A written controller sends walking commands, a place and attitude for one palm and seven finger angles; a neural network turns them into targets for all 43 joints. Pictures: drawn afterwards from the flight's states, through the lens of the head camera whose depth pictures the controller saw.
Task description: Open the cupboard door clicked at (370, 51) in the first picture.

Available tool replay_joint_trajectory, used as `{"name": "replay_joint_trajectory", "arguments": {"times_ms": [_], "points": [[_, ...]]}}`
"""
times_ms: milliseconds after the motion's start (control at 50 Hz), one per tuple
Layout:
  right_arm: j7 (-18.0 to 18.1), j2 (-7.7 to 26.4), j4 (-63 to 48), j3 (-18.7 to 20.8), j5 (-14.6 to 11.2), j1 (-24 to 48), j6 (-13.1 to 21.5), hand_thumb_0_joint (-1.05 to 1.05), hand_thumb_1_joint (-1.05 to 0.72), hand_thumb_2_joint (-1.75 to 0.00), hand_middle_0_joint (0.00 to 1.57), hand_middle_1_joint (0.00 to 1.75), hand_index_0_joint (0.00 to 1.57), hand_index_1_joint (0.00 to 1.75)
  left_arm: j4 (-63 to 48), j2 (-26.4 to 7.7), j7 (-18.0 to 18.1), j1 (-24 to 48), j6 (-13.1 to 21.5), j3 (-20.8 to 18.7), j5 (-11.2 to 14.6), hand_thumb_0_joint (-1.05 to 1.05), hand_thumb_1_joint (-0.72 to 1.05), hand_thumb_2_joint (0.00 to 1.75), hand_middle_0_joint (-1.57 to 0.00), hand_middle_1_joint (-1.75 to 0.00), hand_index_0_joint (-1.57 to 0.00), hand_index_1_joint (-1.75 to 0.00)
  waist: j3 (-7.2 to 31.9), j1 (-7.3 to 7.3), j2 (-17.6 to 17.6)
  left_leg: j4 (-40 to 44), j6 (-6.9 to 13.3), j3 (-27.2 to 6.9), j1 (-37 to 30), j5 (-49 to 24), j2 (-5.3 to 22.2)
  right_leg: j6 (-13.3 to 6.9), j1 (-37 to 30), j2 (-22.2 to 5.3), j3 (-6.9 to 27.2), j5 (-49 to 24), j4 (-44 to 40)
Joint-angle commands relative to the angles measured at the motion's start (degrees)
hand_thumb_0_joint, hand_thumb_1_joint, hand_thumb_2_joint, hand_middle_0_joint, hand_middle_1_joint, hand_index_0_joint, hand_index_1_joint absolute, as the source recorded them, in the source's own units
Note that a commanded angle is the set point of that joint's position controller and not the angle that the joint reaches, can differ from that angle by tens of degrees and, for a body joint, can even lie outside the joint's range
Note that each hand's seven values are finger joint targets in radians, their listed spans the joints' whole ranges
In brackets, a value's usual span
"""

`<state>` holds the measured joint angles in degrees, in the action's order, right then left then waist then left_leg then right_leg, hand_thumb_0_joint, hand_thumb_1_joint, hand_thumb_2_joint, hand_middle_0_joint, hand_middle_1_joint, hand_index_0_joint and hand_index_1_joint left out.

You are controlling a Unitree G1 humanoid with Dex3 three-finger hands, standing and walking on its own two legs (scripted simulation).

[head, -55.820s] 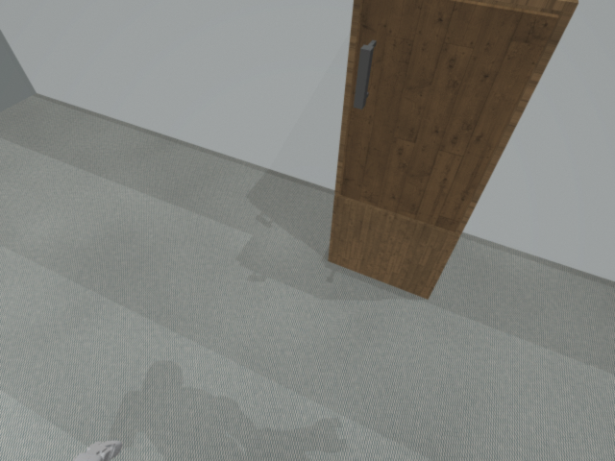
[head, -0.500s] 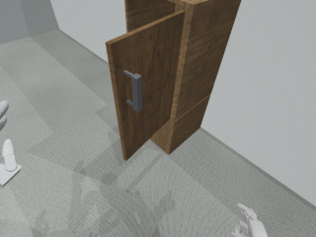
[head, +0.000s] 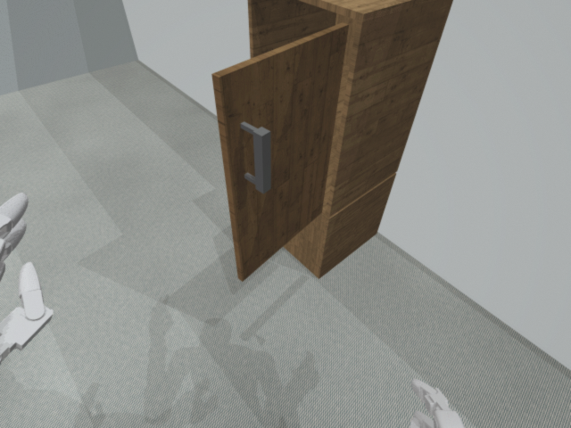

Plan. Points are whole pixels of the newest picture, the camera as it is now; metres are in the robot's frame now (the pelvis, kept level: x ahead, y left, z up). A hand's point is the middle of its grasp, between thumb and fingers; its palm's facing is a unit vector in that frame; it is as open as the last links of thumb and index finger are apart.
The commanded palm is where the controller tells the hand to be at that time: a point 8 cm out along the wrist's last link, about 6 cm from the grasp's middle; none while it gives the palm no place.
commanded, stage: stop stepping back and stand still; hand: left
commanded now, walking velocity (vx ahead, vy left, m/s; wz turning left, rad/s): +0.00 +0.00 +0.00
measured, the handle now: (255, 157) +0.59 +0.10 +0.06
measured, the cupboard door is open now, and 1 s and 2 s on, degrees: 97 97 97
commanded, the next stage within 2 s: let the arm hang, fingers relaxed in 0.08 s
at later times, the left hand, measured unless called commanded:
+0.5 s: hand out of the picture +0.02 +0.18 -0.18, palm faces +0.01 -0.99 -0.17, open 7.2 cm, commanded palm none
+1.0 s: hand out of the picture -0.03 +0.18 -0.17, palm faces +0.07 -0.98 -0.20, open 7.4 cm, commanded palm none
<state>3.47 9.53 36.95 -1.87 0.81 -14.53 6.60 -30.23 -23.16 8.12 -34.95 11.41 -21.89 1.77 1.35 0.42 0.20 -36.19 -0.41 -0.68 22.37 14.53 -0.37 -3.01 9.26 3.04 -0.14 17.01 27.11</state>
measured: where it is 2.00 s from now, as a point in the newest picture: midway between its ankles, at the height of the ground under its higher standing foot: outside the picture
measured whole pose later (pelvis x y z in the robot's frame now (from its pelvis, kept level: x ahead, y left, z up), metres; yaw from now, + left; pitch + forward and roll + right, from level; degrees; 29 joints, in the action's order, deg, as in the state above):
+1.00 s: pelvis +0.00 +0.01 +0.00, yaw +2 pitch -2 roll +0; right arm 1.9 6.8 65.4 -0.3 1.5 -16.7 -1.6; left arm 65.7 -7.4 1.8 -18.3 0.1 0.0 -0.6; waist -1.9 -0.3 -1.9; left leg -25.0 0.6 -1.4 15.3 8.1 -1.2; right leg -1.8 7.7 1.4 -1.5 16.8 26.0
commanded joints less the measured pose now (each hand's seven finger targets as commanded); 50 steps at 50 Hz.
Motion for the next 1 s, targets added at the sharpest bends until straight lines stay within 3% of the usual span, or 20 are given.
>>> {"name": "replay_joint_trajectory", "arguments": {"times_ms": [0,20,40,60,140,160,180,200,240,260,320,360,420,500,540,580,740,820,880,980], "points": [[1.9,9.2,-7.5,3.8,-0.8,6.1,3.7,0.0,-0.9,-0.9,0.2,0.3,0.2,0.3,-4.9,-9.7,2.0,9.7,2.8,-7.4,0.3,0.0,0.9,0.9,-0.2,-0.3,-0.2,-0.3,0.1,-0.66,-4.2,11.6,1.8,-3.5,-13.5,-10.5,5.3,1.4,7.5,-6.3,5.8,-7.7,-5.1],[2.0,9.8,-7.8,4.1,-1.1,6.4,3.8,0.0,-0.9,-0.9,0.2,0.3,0.2,0.3,-4.3,-10.2,1.8,10.9,2.9,-7.3,0.4,0.0,0.9,0.9,-0.2,-0.3,-0.2,-0.3,0.5,-0.35,-2.1,11.5,2.4,-4.5,-14.0,-13.5,6.5,2.6,6.2,-5.0,5.3,-9.7,-5.1],[2.0,10.2,-8.2,4.6,-1.5,6.0,3.7,0.0,-0.9,-0.9,0.2,0.3,0.2,0.3,-1.0,-9.2,1.3,8.4,2.5,-6.7,0.4,0.0,0.9,0.9,-0.2,-0.3,-0.2,-0.3,1.0,-0.26,0.3,9.2,2.5,-3.2,-15.1,-16.9,6.4,2.9,5.7,-4.8,6.1,-14.6,-5.3],[1.9,9.3,-7.7,3.9,-1.1,6.2,3.9,0.0,-0.9,-0.9,0.2,0.3,0.2,0.3,-2.1,-10.1,0.9,7.6,2.6,-7.3,0.4,0.0,0.9,0.9,-0.2,-0.3,-0.2,-0.3,2.9,-0.42,-4.6,10.5,2.4,-3.4,-15.3,-18.0,5.6,3.0,5.2,-5.1,4.5,-15.1,-4.3],[1.6,9.2,-9.1,3.4,-1.3,7.2,4.3,0.0,-0.9,-0.9,0.2,0.3,0.2,0.3,-7.6,-9.9,0.8,8.7,3.3,-6.5,0.3,0.0,0.9,0.9,-0.2,-0.3,-0.2,-0.3,3.1,-0.21,-3.0,14.5,2.5,-4.8,-11.1,-9.9,6.1,3.5,0.9,-3.9,2.8,-8.8,-5.4],[-3.4,16.1,5.6,6.2,-1.4,10.5,7.2,0.0,-0.9,-0.9,0.2,0.3,0.2,0.3,38.5,2.0,-5.9,11.1,-3.7,17.3,-3.3,0.0,0.9,0.9,-0.2,-0.3,-0.2,-0.3,-0.7,-2.67,-3.5,7.5,2.7,-6.9,-6.0,-21.1,7.6,2.1,8.1,-6.0,-0.5,-12.4,2.3],[-3.6,17.6,6.4,6.7,-1.0,6.0,1.6,0.0,-0.9,-0.9,0.2,0.3,0.2,0.3,41.3,1.1,-7.6,11.5,-9.2,14.6,-3.7,0.0,0.9,0.9,-0.2,-0.3,-0.2,-0.3,2.1,-0.98,-2.5,8.3,3.3,-6.2,-4.9,-21.0,8.1,1.5,4.8,-7.4,2.4,-11.0,1.2],[-3.4,15.5,5.7,6.1,-0.5,5.3,-0.3,0.0,-0.9,-0.9,0.2,0.3,0.2,0.3,43.2,1.7,-8.0,12.1,-10.2,14.9,-3.7,0.0,0.9,0.9,-0.2,-0.3,-0.2,-0.3,3.6,-0.49,-0.8,8.2,4.1,-7.1,-3.6,-16.6,8.3,0.9,4.3,-6.7,1.7,-7.7,2.2],[-3.2,15.7,5.2,5.1,0.1,6.6,-2.1,0.0,-0.9,-0.9,0.2,0.3,0.2,0.3,48.8,0.1,-8.4,15.5,-10.4,15.7,-3.8,0.0,0.9,0.9,-0.2,-0.3,-0.2,-0.3,2.2,-0.12,4.1,9.0,4.8,-9.3,-1.2,-10.3,7.3,0.2,3.7,-6.3,2.4,-4.0,1.3],[-3.3,15.6,5.7,5.1,0.3,7.0,-2.7,0.0,-0.9,-0.9,0.2,0.3,0.2,0.3,52.3,-0.7,-8.4,17.4,-10.2,16.2,-3.9,0.0,0.9,0.9,-0.2,-0.3,-0.2,-0.3,3.0,-0.04,7.0,8.3,4.3,-8.7,-2.3,-10.2,6.4,-0.5,3.5,-7.1,3.7,-4.1,0.2],[-3.2,14.6,9.0,4.4,0.7,7.4,-4.8,0.0,-0.9,-0.9,0.2,0.3,0.2,0.3,63.4,-1.2,-7.9,22.2,-10.8,17.8,-3.4,0.0,0.9,0.9,-0.2,-0.3,-0.2,-0.3,1.2,-1.01,5.5,8.4,3.1,-7.2,-5.6,-7.8,4.4,-1.5,5.9,-8.9,5.9,-1.7,-3.4],[-3.1,13.7,11.1,3.7,0.9,6.9,-6.0,0.0,-0.9,-0.9,0.2,0.3,0.2,0.3,69.9,-0.9,-7.4,23.6,-11.3,18.9,-3.2,0.0,0.9,0.9,-0.2,-0.3,-0.2,-0.3,-0.1,-1.15,-0.5,10.7,2.6,-7.5,-6.7,-7.0,4.3,-1.3,5.4,-8.3,6.0,0.2,-4.5],[-2.7,10.9,15.1,2.7,0.8,5.8,-6.7,0.0,-0.9,-0.9,0.2,0.3,0.2,0.3,79.2,1.4,-7.2,21.3,-11.5,20.0,-2.6,0.0,0.9,0.9,-0.2,-0.3,-0.2,-0.3,-0.7,-0.68,-6.6,14.0,2.4,-7.5,-7.1,-4.3,4.6,-0.5,3.1,-7.5,5.7,0.4,-5.8],[-1.9,8.9,19.4,2.7,0.6,2.5,-7.2,0.0,-0.9,-0.9,0.2,0.3,0.2,0.3,86.9,3.8,-7.0,18.1,-11.4,19.9,-2.3,0.0,0.9,0.9,-0.2,-0.3,-0.2,-0.3,-0.9,-0.7,-9.7,14.9,2.1,-7.2,-8.3,-1.1,4.8,-0.9,2.0,-7.5,5.5,0.7,-8.3],[-1.7,8.1,21.1,2.8,0.5,0.8,-7.4,0.0,-0.9,-0.9,0.2,0.3,0.2,0.3,89.7,4.7,-7.0,16.8,-11.3,20.2,-2.1,0.0,0.9,0.9,-0.2,-0.3,-0.2,-0.3,-1.6,-0.84,-8.6,15.3,2.1,-7.2,-9.0,0.3,4.8,-1.0,2.9,-7.4,5.1,1.6,-9.1],[-1.5,7.8,22.4,3.1,0.3,-1.1,-7.6,0.0,-0.9,-0.9,0.2,0.3,0.2,0.3,91.7,5.5,-6.9,16.0,-11.4,20.4,-2.2,0.0,0.9,0.9,-0.2,-0.3,-0.2,-0.3,-3.2,-1.03,-4.4,15.5,2.3,-7.2,-9.2,0.8,5.0,-0.9,3.9,-7.3,4.7,2.7,-10.0],[-1.3,5.1,25.9,3.1,0.2,-5.4,-7.7,0.0,-0.9,-0.9,0.2,0.3,0.2,0.3,95.6,7.9,-6.3,12.2,-11.2,21.0,-2.0,0.0,0.9,0.9,-0.2,-0.3,-0.2,-0.3,-5.4,-1.08,1.3,14.7,2.5,-5.7,-10.2,-2.5,4.7,-0.8,5.4,-7.7,4.1,3.0,-10.3],[-1.2,3.9,26.9,2.9,0.2,-6.0,-7.5,0.0,-0.9,-0.9,0.2,0.3,0.2,0.3,95.9,8.8,-5.9,11.4,-11.1,20.9,-1.9,0.0,0.9,0.9,-0.2,-0.3,-0.2,-0.3,-5.9,-0.89,-0.1,15.5,2.7,-6.1,-10.0,-3.1,4.9,-0.6,5.2,-7.4,3.8,1.6,-9.1],[-1.3,3.3,27.2,2.9,0.3,-6.0,-7.6,0.0,-0.9,-0.9,0.2,0.3,0.2,0.3,95.9,9.2,-5.8,11.3,-11.3,20.8,-2.1,0.0,0.9,0.9,-0.2,-0.3,-0.2,-0.3,-8.5,-0.73,0.2,16.1,2.7,-6.0,-8.4,-1.4,4.7,-0.6,6.1,-7.3,3.7,3.0,-9.0],[-1.3,2.5,27.4,2.9,0.4,-5.8,-7.3,0.0,-0.9,-0.9,0.2,0.3,0.2,0.3,95.4,10.0,-5.6,11.7,-11.0,20.6,-2.1,0.0,0.9,0.9,-0.2,-0.3,-0.2,-0.3,-7.8,-0.69,-0.1,15.7,2.6,-5.6,-8.9,-3.4,4.6,-0.4,5.5,-7.5,3.8,0.8,-8.8]]}}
